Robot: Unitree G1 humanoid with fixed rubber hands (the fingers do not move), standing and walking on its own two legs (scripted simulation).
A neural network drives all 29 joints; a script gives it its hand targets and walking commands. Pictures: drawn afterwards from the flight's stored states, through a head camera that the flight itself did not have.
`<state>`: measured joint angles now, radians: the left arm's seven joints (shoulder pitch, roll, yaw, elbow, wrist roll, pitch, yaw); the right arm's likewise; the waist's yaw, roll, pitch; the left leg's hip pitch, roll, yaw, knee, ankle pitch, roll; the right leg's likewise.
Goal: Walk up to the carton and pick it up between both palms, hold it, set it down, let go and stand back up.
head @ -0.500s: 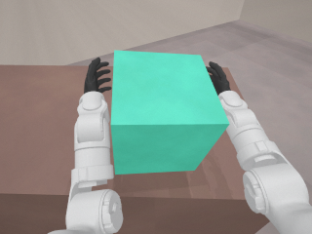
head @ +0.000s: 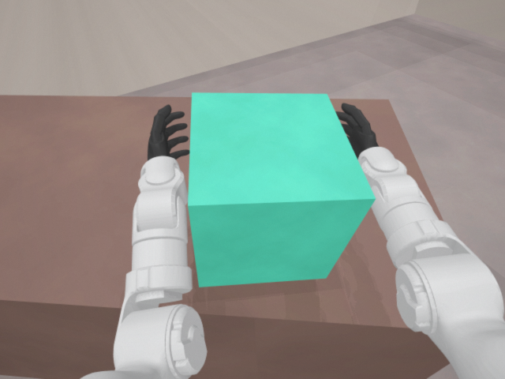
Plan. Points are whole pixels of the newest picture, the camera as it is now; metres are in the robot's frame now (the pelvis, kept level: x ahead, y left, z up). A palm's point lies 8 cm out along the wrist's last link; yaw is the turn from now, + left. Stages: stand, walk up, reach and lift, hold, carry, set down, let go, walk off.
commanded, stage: set down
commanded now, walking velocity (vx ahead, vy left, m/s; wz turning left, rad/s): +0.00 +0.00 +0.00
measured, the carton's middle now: (262, 190) +0.39 +0.05 +0.11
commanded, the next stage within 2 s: none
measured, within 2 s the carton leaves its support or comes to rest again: rests again in 1.06 s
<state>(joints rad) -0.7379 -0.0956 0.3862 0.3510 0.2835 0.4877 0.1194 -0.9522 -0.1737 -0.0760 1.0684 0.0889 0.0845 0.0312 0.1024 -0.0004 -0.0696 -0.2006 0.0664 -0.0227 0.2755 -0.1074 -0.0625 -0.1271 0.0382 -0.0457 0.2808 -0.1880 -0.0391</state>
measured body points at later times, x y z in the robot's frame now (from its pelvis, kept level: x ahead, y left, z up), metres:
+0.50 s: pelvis +0.00 +0.00 +0.00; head +0.03 -0.02 +0.45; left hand +0.39 +0.21 +0.15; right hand +0.48 -0.10 +0.13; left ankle +0.02 +0.16 -0.75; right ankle -0.03 -0.09 -0.75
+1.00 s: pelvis +0.00 +0.00 +0.00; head +0.05 -0.02 +0.44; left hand +0.40 +0.21 +0.12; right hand +0.49 -0.10 +0.11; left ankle +0.02 +0.16 -0.75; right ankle -0.03 -0.09 -0.75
